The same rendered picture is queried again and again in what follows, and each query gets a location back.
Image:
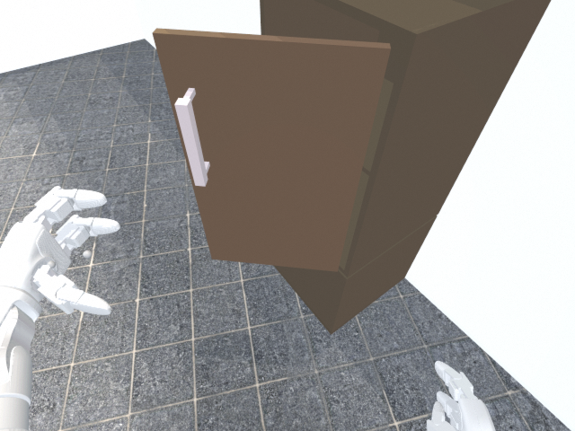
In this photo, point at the left robot forearm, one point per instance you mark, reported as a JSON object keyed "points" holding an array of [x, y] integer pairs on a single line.
{"points": [[19, 310]]}

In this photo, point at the robot right hand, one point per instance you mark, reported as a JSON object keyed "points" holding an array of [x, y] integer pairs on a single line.
{"points": [[469, 414]]}

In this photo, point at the handle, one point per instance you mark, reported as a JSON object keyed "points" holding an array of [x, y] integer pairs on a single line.
{"points": [[190, 135]]}

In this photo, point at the robot left hand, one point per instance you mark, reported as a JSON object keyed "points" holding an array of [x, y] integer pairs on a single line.
{"points": [[29, 246]]}

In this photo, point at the cupboard door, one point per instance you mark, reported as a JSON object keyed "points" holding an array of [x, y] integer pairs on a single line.
{"points": [[284, 123]]}

